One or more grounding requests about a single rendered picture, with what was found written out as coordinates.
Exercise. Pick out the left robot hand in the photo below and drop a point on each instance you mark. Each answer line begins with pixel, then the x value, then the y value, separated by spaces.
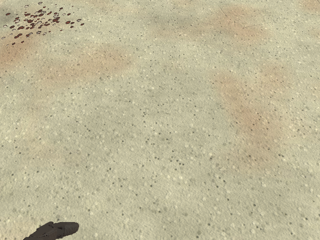
pixel 53 231

